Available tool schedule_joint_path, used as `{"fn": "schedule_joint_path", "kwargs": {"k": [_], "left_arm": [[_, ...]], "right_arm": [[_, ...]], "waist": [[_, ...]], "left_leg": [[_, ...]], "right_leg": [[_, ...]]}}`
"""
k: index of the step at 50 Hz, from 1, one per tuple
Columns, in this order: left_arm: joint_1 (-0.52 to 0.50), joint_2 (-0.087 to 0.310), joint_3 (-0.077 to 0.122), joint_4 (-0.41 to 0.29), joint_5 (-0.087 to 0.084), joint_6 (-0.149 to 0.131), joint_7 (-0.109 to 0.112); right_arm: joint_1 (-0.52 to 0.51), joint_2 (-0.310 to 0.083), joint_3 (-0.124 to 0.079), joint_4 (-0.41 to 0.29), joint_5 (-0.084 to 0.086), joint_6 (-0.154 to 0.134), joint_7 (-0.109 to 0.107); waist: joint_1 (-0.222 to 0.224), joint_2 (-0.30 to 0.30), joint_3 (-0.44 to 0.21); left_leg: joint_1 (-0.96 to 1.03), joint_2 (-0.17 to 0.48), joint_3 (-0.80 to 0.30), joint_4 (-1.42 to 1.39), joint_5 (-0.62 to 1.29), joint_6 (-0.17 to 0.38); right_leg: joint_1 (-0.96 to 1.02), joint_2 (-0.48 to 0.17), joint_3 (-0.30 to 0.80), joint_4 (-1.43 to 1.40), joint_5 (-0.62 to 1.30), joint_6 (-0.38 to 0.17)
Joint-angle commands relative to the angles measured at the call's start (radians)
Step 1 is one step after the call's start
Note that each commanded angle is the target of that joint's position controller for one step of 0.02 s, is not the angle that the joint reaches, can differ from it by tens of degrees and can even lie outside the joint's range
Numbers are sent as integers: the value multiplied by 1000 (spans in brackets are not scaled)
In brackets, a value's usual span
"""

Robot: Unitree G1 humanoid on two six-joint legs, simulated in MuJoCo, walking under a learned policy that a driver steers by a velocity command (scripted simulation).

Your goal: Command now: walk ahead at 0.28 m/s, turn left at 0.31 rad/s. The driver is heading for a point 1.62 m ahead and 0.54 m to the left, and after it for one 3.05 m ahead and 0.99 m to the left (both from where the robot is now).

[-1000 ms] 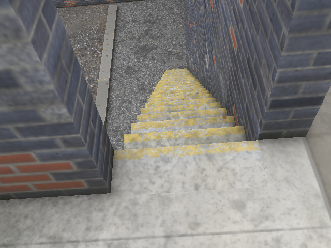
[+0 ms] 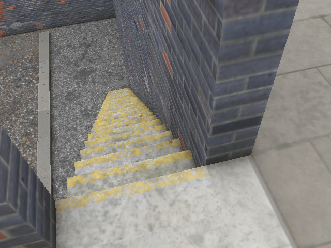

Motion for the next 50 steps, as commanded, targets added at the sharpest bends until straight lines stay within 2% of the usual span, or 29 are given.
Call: {"fn": "schedule_joint_path", "kwargs": {"k": [1,3,4,5,6,7,8,9,11,15,19,23,25,26,27,28,29,30,31,33,36,41,43,44,46,47,48,49,50], "left_arm": [[-28,178,47,-45,-3,1,17],[-66,194,51,-66,-2,17,34],[-46,196,48,-74,0,21,39],[19,91,13,-112,43,7,36],[140,52,-11,-118,21,-10,20],[45,169,14,-104,-15,-20,10],[-49,177,16,-137,-29,-23,9],[-90,168,15,-138,-14,-18,19],[-101,169,23,-150,7,9,33],[-78,102,3,-142,24,26,43],[-152,82,-9,-157,17,44,40],[-220,111,-1,-189,4,35,34],[-171,115,8,-183,0,25,31],[-147,134,16,-179,4,20,31],[-145,191,28,-192,24,26,38],[-172,234,42,-181,65,39,32],[-195,168,25,-206,57,40,32],[-211,133,17,-205,55,43,37],[-235,123,15,-208,44,46,37],[-236,129,13,-189,28,54,44],[-208,140,24,-173,37,70,54],[-246,183,45,-174,25,90,60],[-246,192,53,-162,9,94,55],[-258,212,63,-160,10,82,49],[-257,170,55,-134,-15,69,44],[-174,130,44,-102,-7,66,35],[-159,63,21,-136,46,67,16],[-241,109,35,-146,30,71,11],[-294,146,48,-147,-8,78,15]], "right_arm": [[-105,-82,-19,-108,-5,-27,19],[90,-152,-57,-64,-11,-27,12],[191,-192,-76,-50,-5,-32,-10],[270,-286,-88,-48,-14,-17,-30],[254,-282,-76,-87,-24,-18,-25],[226,-217,-72,-108,-24,-2,-30],[173,-181,-63,-111,-11,6,-42],[127,-159,-54,-119,-6,14,-50],[61,-158,-52,-140,-29,25,-61],[26,-166,-60,-146,-35,31,-78],[36,-177,-68,-145,-16,67,-97],[58,-176,-69,-139,-11,83,-97],[60,-144,-59,-137,6,80,-93],[73,-117,-51,-136,11,81,-93],[132,-51,-33,-134,-1,79,-86],[118,-65,-38,-178,0,68,-83],[144,-158,-67,-143,-11,62,-84],[113,-194,-80,-124,-3,77,-83],[130,-160,-74,-108,3,98,-88],[126,-105,-55,-117,-18,114,-81],[98,-78,-47,-142,-9,111,-64],[57,-59,-35,-177,-5,105,-32],[83,-79,-47,-180,7,106,-22],[107,-86,-55,-180,-2,110,-21],[196,-92,-63,-144,-21,109,-30],[200,-128,-77,-146,-22,109,-47],[189,-253,-99,-184,-27,105,-64],[183,-243,-78,-211,-48,87,-45],[161,-210,-68,-205,-57,68,-32]], "waist": [[-27,-157,46],[-122,-166,-98],[-181,-126,-149],[-132,143,-293],[-83,221,-511],[-152,69,-480],[-143,24,-315],[-114,-66,-209],[-56,-29,-117],[-31,25,-130],[-63,28,-160],[-91,98,-130],[-47,127,-135],[-36,107,-131],[-69,-77,-175],[-102,-399,-130],[-88,-279,-137],[-72,-162,-134],[-85,-126,-124],[-79,-169,-97],[-47,-231,-109],[-32,-244,-125],[-37,-268,-121],[-46,-280,-120],[-83,-215,-139],[-75,-79,-132],[-36,276,-139],[-92,139,-196],[-107,63,-174]], "left_leg": [[75,-57,34,-41,-26,44],[310,-138,79,-63,-29,79],[514,-112,18,-107,83,99],[834,140,-300,-22,467,206],[1060,354,-765,-123,417,430],[956,292,-657,-191,226,385],[805,249,-538,-228,105,344],[638,208,-463,-264,65,310],[386,146,-391,-324,64,293],[264,82,-287,-304,235,291],[243,50,-319,-290,-81,244],[289,57,-424,-252,-235,215],[326,46,-465,-182,-171,180],[298,4,-444,-118,-202,136],[207,-75,-327,93,-482,73],[-12,-198,-136,291,-684,18],[-30,-118,-152,507,-659,-24],[-34,-111,-141,571,-582,-49],[-37,-97,-120,593,-532,-72],[-37,-87,-87,577,-472,-102],[-16,-87,-42,494,-457,-139],[147,-55,18,255,-434,-103],[198,-53,38,171,-416,-78],[232,-55,45,122,-402,-69],[389,-77,69,-108,-216,-16],[534,-68,-1,-191,-34,23],[694,243,-420,-194,410,152],[576,396,-517,-198,563,352],[518,339,-440,-220,425,370]], "right_leg": [[-82,-261,3,98,775,-96],[-90,-218,-38,377,1017,-44],[-221,-170,-60,597,872,10],[-512,-66,-67,975,168,76],[-751,80,114,1264,-363,112],[-774,9,198,1313,-281,96],[-825,-29,159,1263,-208,82],[-815,-72,141,1195,-149,85],[-702,-101,139,1083,-92,90],[-628,-75,101,867,-22,136],[-583,-50,112,704,108,150],[-545,-20,128,522,65,126],[-447,-9,128,321,125,93],[-356,-58,150,194,190,63],[-229,-278,316,172,317,-23],[-218,-438,586,135,508,-190],[-210,-447,563,154,549,-235],[-230,-386,421,192,569,-195],[-232,-324,331,208,552,-153],[-260,-293,234,194,590,-147],[-202,-290,173,193,603,-182],[-234,-335,111,183,504,-180],[-234,-340,95,196,450,-160],[-247,-336,70,237,457,-150],[-302,-324,14,330,354,-84],[-425,-271,-50,476,234,-7],[-711,-155,-122,839,-289,101],[-756,-81,45,1039,-377,124],[-754,-88,84,1102,-314,119]]}}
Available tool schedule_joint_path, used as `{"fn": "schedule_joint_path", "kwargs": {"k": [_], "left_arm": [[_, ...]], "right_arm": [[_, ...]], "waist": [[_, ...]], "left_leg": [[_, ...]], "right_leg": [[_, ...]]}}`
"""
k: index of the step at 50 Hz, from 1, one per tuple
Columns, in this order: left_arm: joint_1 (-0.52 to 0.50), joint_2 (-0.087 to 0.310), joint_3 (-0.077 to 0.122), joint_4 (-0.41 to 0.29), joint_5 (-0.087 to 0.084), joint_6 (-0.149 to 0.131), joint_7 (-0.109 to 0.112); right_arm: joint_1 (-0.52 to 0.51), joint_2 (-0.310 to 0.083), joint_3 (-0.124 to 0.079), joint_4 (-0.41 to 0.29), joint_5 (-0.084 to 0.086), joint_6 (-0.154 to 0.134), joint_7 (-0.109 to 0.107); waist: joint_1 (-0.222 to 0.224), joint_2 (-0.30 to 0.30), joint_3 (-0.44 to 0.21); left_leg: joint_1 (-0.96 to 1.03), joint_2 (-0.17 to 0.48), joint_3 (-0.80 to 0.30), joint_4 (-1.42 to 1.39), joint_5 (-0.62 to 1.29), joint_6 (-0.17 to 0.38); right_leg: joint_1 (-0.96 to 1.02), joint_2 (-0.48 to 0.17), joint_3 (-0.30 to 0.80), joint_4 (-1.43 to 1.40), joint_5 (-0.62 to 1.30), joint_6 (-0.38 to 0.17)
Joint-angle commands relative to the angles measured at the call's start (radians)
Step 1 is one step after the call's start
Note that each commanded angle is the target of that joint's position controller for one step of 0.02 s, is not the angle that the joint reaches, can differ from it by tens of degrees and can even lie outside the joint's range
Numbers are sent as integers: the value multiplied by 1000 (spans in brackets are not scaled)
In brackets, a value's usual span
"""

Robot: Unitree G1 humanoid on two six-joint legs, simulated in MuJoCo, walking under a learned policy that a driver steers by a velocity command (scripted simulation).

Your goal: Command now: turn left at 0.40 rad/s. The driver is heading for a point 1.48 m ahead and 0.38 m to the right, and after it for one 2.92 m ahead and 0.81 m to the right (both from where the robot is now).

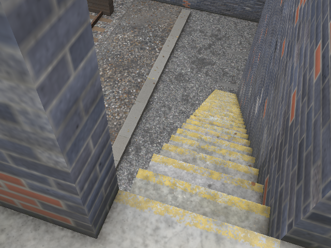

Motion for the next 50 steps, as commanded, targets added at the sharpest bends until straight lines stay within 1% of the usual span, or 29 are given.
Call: {"fn": "schedule_joint_path", "kwargs": {"k": [1,3,5,7,10,12,15,17,19,21,22,23,24,25,27,28,31,32,33,34,36,37,38,39,40,41,43,46,50], "left_arm": [[-46,113,35,-68,-31,-3,-2],[-6,109,39,-25,-13,11,9],[30,95,37,-2,-18,13,-2],[3,63,25,-12,-7,8,0],[-32,46,8,-10,-11,-5,-6],[-48,68,9,-13,-20,-22,-12],[-41,71,8,-10,-25,-51,-15],[-22,58,4,9,-27,-59,-24],[16,41,-2,38,-21,-66,-37],[93,40,3,78,-21,-67,-43],[148,50,5,94,-19,-67,-42],[174,112,20,106,-16,-63,-39],[175,138,29,109,-20,-56,-36],[175,131,26,100,-19,-53,-36],[236,112,21,111,-13,-72,-37],[252,113,20,121,-25,-78,-32],[183,90,12,107,-23,-52,-9],[99,85,8,91,-13,-6,6],[130,103,10,81,11,17,14],[122,107,6,64,12,26,12],[105,60,-15,45,-2,16,-8],[124,15,-31,36,13,10,-15],[208,-24,-34,46,11,7,-11],[273,65,-5,57,-23,16,-3],[213,118,13,42,-27,32,14],[165,122,19,27,-19,42,25],[206,108,26,35,-7,63,16],[212,42,13,33,-18,56,-3],[106,-11,-8,-30,-4,65,-9]], "right_arm": [[9,-169,-32,-69,-6,-41,3],[-52,-107,-6,-65,16,-29,-12],[-58,-82,9,-61,1,-25,-25],[-37,-93,3,-31,-8,-37,-51],[1,-107,-1,7,0,-41,-71],[10,-139,-11,26,4,-42,-71],[26,-157,-17,56,16,-50,-74],[16,-137,-7,62,16,-44,-65],[-6,-150,-9,66,27,-41,-56],[-23,-119,3,65,19,-43,-38],[-40,-86,15,60,12,-49,-33],[-71,-38,28,38,1,-61,-32],[-69,-19,36,27,-4,-75,-34],[-82,-62,26,20,6,-86,-38],[-88,-109,5,27,27,-106,-40],[-72,-105,6,39,20,-114,-34],[-94,-55,25,56,13,-133,-1],[-95,-43,32,58,3,-125,-12],[-24,-47,29,85,4,-129,-22],[74,-49,26,122,13,-126,-32],[205,-81,8,163,3,-114,-53],[285,-171,-14,156,-15,-110,-67],[306,-250,-17,126,-30,-115,-83],[236,-260,-20,122,-5,-120,-80],[150,-225,-14,128,11,-126,-76],[102,-174,-3,134,16,-120,-78],[40,-121,15,130,7,-104,-86],[60,-116,9,143,-17,-101,-96],[125,-179,-18,159,1,-74,-108]], "waist": [[-28,133,-124],[-2,168,-96],[9,185,-119],[0,172,-132],[-42,186,-112],[-58,206,-48],[-63,170,-11],[-56,161,13],[-31,129,-4],[11,132,-36],[36,115,-63],[40,-4,-73],[29,-157,-87],[43,-210,-46],[62,-159,15],[54,-122,19],[16,-75,13],[-24,-141,62],[-24,-141,-37],[-57,-103,-93],[-125,-19,-125],[-156,175,-166],[-111,279,-240],[-71,210,-210],[-35,152,-55],[-36,92,-5],[5,167,10],[-3,238,-12],[-40,239,3]], "left_leg": [[196,335,-359,-243,613,253],[162,255,-277,-242,547,183],[155,226,-231,-252,534,177],[176,229,-230,-268,469,167],[196,227,-280,-344,44,168],[179,245,-343,-393,-117,178],[197,274,-397,-414,-151,186],[199,267,-410,-417,-151,181],[156,247,-384,-391,-162,165],[56,195,-329,-349,-136,128],[-7,165,-295,-282,-108,97],[-81,76,-172,-159,-81,41],[-132,-24,-24,12,-94,-16],[-223,-22,5,127,-180,-35],[-417,24,-46,368,-311,-19],[-476,53,-53,411,-259,-17],[-337,72,8,253,-109,-23],[-208,16,75,160,-100,-33],[-52,-28,112,140,60,-47],[85,-40,121,89,227,-55],[338,-12,73,-46,406,-36],[441,245,-246,-138,492,39],[409,535,-649,-181,747,199],[294,598,-750,-292,459,301],[196,549,-685,-336,167,264],[154,474,-565,-335,27,205],[37,336,-342,-327,15,123],[45,266,-183,-327,148,117],[97,315,-193,-331,161,148]], "right_leg": [[-222,38,101,320,-62,3],[-181,37,110,289,63,14],[-115,53,98,254,141,28],[-83,51,102,119,167,38],[-35,52,85,-87,160,34],[-35,63,73,-171,119,17],[-22,58,83,-258,105,-4],[3,66,66,-345,125,-33],[104,96,20,-454,200,-67],[287,115,9,-523,286,-104],[386,78,51,-527,291,-124],[420,14,142,-532,232,-160],[430,-56,278,-608,128,-224],[437,-143,411,-678,96,-296],[511,-209,495,-706,195,-366],[550,-197,470,-697,242,-366],[433,-78,260,-695,441,-319],[300,47,96,-573,778,-295],[243,47,87,-531,875,-297],[186,39,90,-484,812,-284],[16,62,103,-338,555,-213],[-92,131,65,-37,229,-144],[-96,250,261,276,-220,-101],[-179,266,344,414,-175,-84],[-287,227,318,472,-94,-80],[-337,192,295,482,3,-75],[-236,160,278,411,150,-44],[-164,151,181,259,224,5],[-165,93,139,88,229,39]]}}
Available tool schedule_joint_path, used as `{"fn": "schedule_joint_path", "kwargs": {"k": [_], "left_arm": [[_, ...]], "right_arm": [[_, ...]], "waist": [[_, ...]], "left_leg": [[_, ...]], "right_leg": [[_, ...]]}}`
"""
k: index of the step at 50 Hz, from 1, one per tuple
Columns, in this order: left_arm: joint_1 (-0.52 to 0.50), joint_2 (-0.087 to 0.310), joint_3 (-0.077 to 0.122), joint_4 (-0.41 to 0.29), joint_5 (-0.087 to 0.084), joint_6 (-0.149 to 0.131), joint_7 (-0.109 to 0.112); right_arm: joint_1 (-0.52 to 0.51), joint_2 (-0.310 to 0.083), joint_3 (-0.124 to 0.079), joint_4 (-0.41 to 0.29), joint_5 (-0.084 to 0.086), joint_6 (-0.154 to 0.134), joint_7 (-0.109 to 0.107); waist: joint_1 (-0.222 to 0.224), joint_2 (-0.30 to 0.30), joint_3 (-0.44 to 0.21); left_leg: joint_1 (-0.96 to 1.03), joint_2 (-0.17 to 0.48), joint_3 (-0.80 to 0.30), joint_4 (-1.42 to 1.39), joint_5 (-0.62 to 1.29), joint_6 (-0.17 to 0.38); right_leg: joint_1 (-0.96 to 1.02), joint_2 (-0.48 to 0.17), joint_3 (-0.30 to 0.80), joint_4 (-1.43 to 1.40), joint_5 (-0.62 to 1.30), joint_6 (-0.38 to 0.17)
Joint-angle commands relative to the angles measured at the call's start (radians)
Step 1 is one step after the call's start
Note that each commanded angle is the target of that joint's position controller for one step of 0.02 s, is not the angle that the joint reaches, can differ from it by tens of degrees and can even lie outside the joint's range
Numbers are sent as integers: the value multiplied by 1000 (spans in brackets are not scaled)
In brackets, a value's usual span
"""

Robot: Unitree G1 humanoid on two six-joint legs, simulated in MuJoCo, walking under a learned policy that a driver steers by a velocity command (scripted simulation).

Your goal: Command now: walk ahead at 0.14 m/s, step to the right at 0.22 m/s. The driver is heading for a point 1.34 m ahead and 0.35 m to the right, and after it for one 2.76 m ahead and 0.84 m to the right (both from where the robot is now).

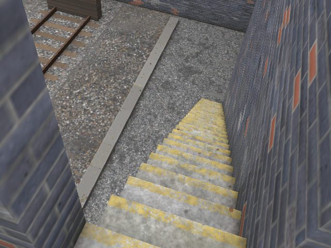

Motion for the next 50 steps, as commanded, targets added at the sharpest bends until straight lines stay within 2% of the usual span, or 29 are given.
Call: {"fn": "schedule_joint_path", "kwargs": {"k": [1,4,5,7,8,9,10,11,12,13,15,16,18,27,30,32,35,37,38,39,40,41,42,43,44,45,46,48,50], "left_arm": [[12,7,-9,-89,10,1,-8],[29,10,-12,-95,4,-8,-31],[67,4,-12,-78,4,-9,-26],[173,20,1,-26,3,-10,-23],[229,45,16,11,0,-17,-14],[259,140,42,2,2,-20,-8],[234,254,46,-29,-4,-19,-17],[214,237,43,-24,0,-34,-29],[171,159,21,-18,1,-53,-32],[113,110,8,-13,0,-59,-28],[42,73,-8,-16,11,-76,-6],[130,37,-15,-10,-3,-138,-16],[132,68,-6,20,-4,-171,-7],[208,80,2,106,1,-182,15],[284,56,-5,161,-2,-143,31],[265,91,7,164,-4,-119,32],[272,73,5,180,-10,-98,28],[244,67,8,198,-10,-126,28],[190,80,15,195,-16,-133,25],[193,69,14,191,-38,-131,24],[153,123,39,212,-50,-133,15],[113,100,21,201,-46,-141,13],[284,-56,-8,208,-25,-164,-1],[325,-34,1,217,-61,-200,-7],[213,80,36,177,-75,-202,-2],[127,73,37,138,-59,-185,13],[101,22,30,114,-30,-159,19],[166,-9,33,128,-14,-119,18],[164,-14,29,122,-9,-110,22]], "right_arm": [[-4,-243,-68,-52,-1,12,-10],[-62,-280,-85,-78,1,33,-9],[-61,-272,-85,-82,25,38,-9],[-86,-239,-77,-86,31,49,-8],[-43,-186,-60,-72,31,52,-7],[16,-131,-44,-55,13,49,-8],[61,-74,-30,-88,-13,35,-13],[42,-115,-43,-108,31,17,-19],[-29,-186,-69,-106,54,12,-17],[-66,-189,-75,-94,45,18,-19],[-12,-159,-72,-51,6,47,-9],[61,-136,-70,-36,16,57,22],[-22,-136,-71,-82,35,52,39],[-70,-124,-86,-96,8,31,43],[-122,-58,-60,-105,-5,44,45],[-135,-58,-53,-109,5,45,52],[-209,-63,-48,-114,6,51,58],[-165,-125,-79,-130,32,12,102],[-88,-138,-89,-99,23,-13,109],[-50,-106,-81,-92,24,-20,101],[227,-128,-99,-17,23,-31,110],[340,-184,-121,-15,30,-37,90],[326,-223,-110,-21,45,-39,86],[338,-152,-89,-33,52,-43,95],[268,-110,-88,-30,52,-36,90],[157,-84,-72,-65,34,-32,94],[88,-61,-55,-87,15,-32,84],[70,-41,-46,-63,1,-24,57],[159,-91,-60,-7,-2,-10,47]], "waist": [[4,266,-17],[15,273,-49],[25,293,-47],[80,237,-37],[95,156,-53],[103,-106,-87],[33,-423,-114],[53,-472,-105],[44,-287,-22],[25,-135,-4],[-26,-96,-23],[3,17,-79],[12,-32,6],[35,-70,69],[62,-85,52],[68,-83,9],[94,-73,85],[47,-93,52],[7,-87,21],[-4,-90,14],[-114,-97,-69],[-208,30,-122],[-81,340,-212],[-75,389,-253],[-62,286,-149],[-29,117,-60],[11,108,-22],[58,138,-30],[47,136,-13]], "left_leg": [[9,201,-171,-225,78,207],[-57,185,-128,-203,38,173],[-57,202,-159,-204,18,167],[-83,194,-172,-140,-46,138],[-90,129,-140,-38,-116,113],[-153,-14,-4,292,-264,43],[-422,-160,-4,576,-479,-4],[-446,-140,-75,784,-483,8],[-486,-104,-94,864,-407,26],[-491,-82,-96,858,-330,42],[-399,-65,-87,845,-191,40],[-480,-20,-204,840,-44,53],[-620,-49,-242,727,57,55],[-641,-78,-256,463,219,-2],[-601,-72,-228,317,275,0],[-442,-62,-104,297,323,-15],[-406,-56,-46,280,276,-12],[-382,-22,-50,371,286,27],[-288,-51,-14,352,212,50],[-171,-121,78,234,11,61],[76,-85,14,313,120,110],[273,-104,17,95,118,155],[491,121,-415,35,52,305],[456,194,-715,-131,-22,391],[317,206,-734,-216,-271,375],[125,219,-684,-221,-299,360],[-21,224,-615,-192,-180,360],[-119,170,-475,-180,-141,299],[-62,160,-445,-209,-103,309]], "right_leg": [[39,-41,-66,-141,28,24],[213,-46,-129,-295,41,4],[256,-57,-138,-334,63,-8],[384,-39,-175,-524,139,-44],[464,8,-210,-605,89,-60],[546,-119,-27,-706,150,-115],[628,-269,261,-739,244,-271],[499,-308,414,-895,30,-391],[449,-296,368,-885,-85,-363],[427,-262,270,-833,-55,-310],[389,-227,152,-772,232,-275],[457,-318,323,-803,-253,-245],[513,-334,366,-860,-349,-227],[539,-257,125,-869,66,-245],[572,-243,39,-811,390,-211],[505,-209,-69,-802,524,-201],[468,-205,-97,-794,561,-220],[526,-265,-99,-737,588,-247],[507,-260,-106,-668,738,-246],[478,-231,-128,-608,830,-240],[382,-266,-112,-438,946,-227],[268,-133,-154,-109,735,-194],[-29,42,-91,306,-232,-155],[-145,96,91,451,-317,-183],[-212,33,75,462,-211,-215],[-171,-16,45,416,-124,-227],[-124,-48,49,365,-85,-210],[-38,-93,66,212,-77,-189],[-106,-117,46,140,-42,-159]]}}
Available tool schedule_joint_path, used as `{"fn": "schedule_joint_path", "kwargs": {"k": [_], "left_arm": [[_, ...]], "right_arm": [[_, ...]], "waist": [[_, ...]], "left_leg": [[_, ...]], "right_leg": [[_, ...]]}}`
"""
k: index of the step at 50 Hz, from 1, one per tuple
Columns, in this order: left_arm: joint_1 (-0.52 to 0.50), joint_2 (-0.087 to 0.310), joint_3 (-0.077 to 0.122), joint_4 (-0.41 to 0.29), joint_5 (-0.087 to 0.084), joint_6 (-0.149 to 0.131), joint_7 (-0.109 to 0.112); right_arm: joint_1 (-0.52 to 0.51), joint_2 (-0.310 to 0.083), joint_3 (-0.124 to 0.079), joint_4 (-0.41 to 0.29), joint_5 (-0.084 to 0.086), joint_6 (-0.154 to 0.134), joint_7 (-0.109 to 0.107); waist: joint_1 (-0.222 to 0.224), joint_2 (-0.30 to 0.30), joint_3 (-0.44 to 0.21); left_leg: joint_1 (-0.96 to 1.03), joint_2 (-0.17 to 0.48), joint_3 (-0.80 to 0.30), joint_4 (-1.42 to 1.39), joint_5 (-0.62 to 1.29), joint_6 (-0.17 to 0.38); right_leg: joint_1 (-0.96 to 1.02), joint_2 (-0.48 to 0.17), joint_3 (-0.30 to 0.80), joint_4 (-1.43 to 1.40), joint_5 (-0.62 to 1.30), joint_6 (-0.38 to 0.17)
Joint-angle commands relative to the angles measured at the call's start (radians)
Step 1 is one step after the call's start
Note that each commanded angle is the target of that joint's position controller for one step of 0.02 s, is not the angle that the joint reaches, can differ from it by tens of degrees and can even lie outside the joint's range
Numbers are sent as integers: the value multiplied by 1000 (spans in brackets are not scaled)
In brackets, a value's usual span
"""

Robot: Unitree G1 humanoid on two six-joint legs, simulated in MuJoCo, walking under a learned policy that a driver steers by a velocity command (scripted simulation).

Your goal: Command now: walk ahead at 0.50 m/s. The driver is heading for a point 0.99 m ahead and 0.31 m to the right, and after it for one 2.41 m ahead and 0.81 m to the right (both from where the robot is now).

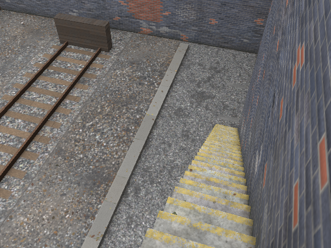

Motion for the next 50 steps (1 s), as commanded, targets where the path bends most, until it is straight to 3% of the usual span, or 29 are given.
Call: {"fn": "schedule_joint_path", "kwargs": {"k": [1,3,6,12,17,21,24,25,27,30,31,32,33,34,35,36,37,38,39,40,41,43,44,45,46,47,48,49,50], "left_arm": [[139,47,11,-12,9,20,4],[58,109,33,-42,-14,13,-16],[-2,46,7,-68,53,12,-41],[-104,53,-8,-86,52,-4,-102],[-309,104,-5,-156,-28,-21,-103],[-194,102,-45,-224,-29,33,-63],[402,265,38,69,-32,31,-97],[545,303,59,148,-11,12,-99],[655,330,37,186,131,-21,-106],[700,120,-28,360,24,-113,-89],[729,107,-23,426,5,-89,-54],[550,377,55,418,-153,-34,-43],[456,287,37,370,-156,-44,-21],[448,105,-8,228,-20,-73,-40],[409,-9,-42,195,-6,-113,-51],[254,60,-31,165,-20,-138,-37],[377,158,-9,222,15,-133,-24],[337,71,-38,131,-63,-147,1],[-2,120,-39,-1,-125,-141,-7],[-240,133,-64,-155,-138,-132,-24],[-110,160,-41,-150,-108,-89,-16],[463,9,-72,117,-17,-65,-57],[668,-62,-93,196,-2,-92,-66],[916,-120,-88,296,23,-110,-60],[1038,-6,-48,357,47,-104,-51],[852,194,1,309,-8,-99,-61],[828,202,18,314,-49,-105,-66],[1015,-13,-28,276,69,-153,-59],[1043,-24,-31,357,124,-167,-70]], "right_arm": [[43,-173,-34,-20,-5,-2,-24],[41,-164,-35,-1,11,-10,-42],[45,-131,-16,41,33,-19,-78],[162,-141,-13,96,50,-14,-101],[430,-154,-50,154,30,-18,-112],[190,-170,-45,60,-4,9,-148],[-39,-113,-36,-5,-18,-14,-107],[-60,-100,-36,-14,-6,-27,-93],[-171,-126,-50,-39,18,-29,-84],[-64,46,-11,-46,45,-22,-75],[-44,0,-59,-30,33,-13,-71],[264,231,-59,-70,23,15,-55],[108,195,-11,-148,-19,-2,-52],[74,-12,-50,-60,-29,-15,-34],[-10,64,-32,-60,-83,-14,-26],[85,90,-43,-66,-31,15,-45],[197,100,-39,-2,8,34,-39],[46,13,-41,-144,27,28,-53],[249,60,-38,-166,36,16,-66],[147,-50,-24,-193,13,14,-50],[-74,7,11,-241,16,30,-32],[-73,152,51,-245,74,59,-44],[-85,196,65,-233,141,55,-41],[-127,190,55,-183,139,60,-57],[-73,220,60,-140,72,68,-71],[173,313,83,-87,86,74,-61],[148,299,84,-72,96,67,-67],[-85,209,82,-72,116,-7,-67],[-177,207,59,-98,137,0,-58]], "waist": [[63,57,80],[60,30,62],[60,103,98],[-8,134,96],[-151,232,199],[-33,260,214],[195,86,-24],[245,58,-70],[349,30,-4],[194,-65,162],[192,-73,285],[-45,-612,264],[32,-575,259],[132,-321,97],[121,-223,-14],[-31,-160,-126],[-37,-56,-64],[-8,45,24],[-243,126,97],[-295,757,287],[-149,818,481],[41,322,409],[131,145,454],[236,121,418],[254,37,331],[49,34,403],[135,-200,437],[372,70,349],[325,66,296]], "left_leg": [[6,271,-409,-352,-8,247],[123,283,-379,-282,-19,206],[-73,159,-145,-162,64,161],[15,206,-172,206,-38,148],[489,393,-517,440,25,133],[220,411,-539,449,-182,10],[-290,130,-113,762,-422,-145],[-298,60,3,954,-396,-213],[-188,-147,3,1596,-538,-361],[-313,-122,-97,1669,-669,-313],[-436,-137,-70,1690,-600,-286],[-736,-35,-111,1388,-303,-135],[-753,119,-94,1173,-317,-56],[-544,-5,70,1139,-636,-99],[-225,-49,305,907,-621,-103],[-51,93,9,487,-318,-41],[179,37,34,1009,43,-48],[187,105,-90,826,-8,20],[211,171,-229,618,-98,68],[-239,151,-287,30,-522,99],[-636,56,-351,-107,-765,83],[-768,5,-254,136,-729,81],[-840,-30,-238,389,-482,64],[-768,-90,-128,736,-358,-9],[-469,-131,0,1010,-366,-135],[-729,-128,-18,1220,-457,-137],[-805,-117,41,1291,-666,-117],[-676,-333,-75,1069,-986,-143],[-667,-348,-71,1027,-855,-169]], "right_leg": [[-141,-91,51,-58,133,38],[-273,-124,135,-108,292,40],[-140,-95,7,-388,736,69],[-185,-91,-5,-499,971,51],[-893,-186,205,-344,580,97],[-669,-287,305,-340,710,108],[500,-124,2,-385,1114,118],[658,-88,-55,-464,1193,92],[645,-216,97,-856,1309,31],[593,-90,94,-853,1050,373],[588,-45,113,-898,949,488],[590,-233,444,-798,418,272],[306,-196,702,-853,13,213],[461,-13,190,-793,739,168],[313,146,-41,-949,904,276],[311,-60,220,-932,701,178],[-33,-294,477,-1041,398,39],[-207,-221,413,-891,306,70],[-333,-278,357,-861,286,74],[-213,-95,-155,-778,619,106],[2,-75,-189,-762,731,128],[381,-78,-225,-576,1185,138],[512,-68,-226,-618,1214,128],[573,-61,-166,-693,1240,106],[440,-191,48,-942,1135,51],[553,-365,200,-935,755,-20],[500,-357,389,-950,558,46],[766,-73,-158,-940,1442,88],[951,-102,-196,-1082,1515,88]]}}
Keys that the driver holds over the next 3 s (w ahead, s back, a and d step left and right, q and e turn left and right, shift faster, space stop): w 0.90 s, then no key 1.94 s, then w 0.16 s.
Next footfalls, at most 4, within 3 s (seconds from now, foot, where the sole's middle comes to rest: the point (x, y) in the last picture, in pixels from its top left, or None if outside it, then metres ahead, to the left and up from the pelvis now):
0.76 left None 0.58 -0.24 -1.20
1.04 right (235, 229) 1.05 -0.56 -1.78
1.20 left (195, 226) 0.97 -0.23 -1.54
1.54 right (227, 211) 1.20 -0.53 -1.79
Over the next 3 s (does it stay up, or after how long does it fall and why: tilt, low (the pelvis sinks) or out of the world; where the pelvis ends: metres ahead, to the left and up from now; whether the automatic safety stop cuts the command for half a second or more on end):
stays up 1.92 -0.63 -1.82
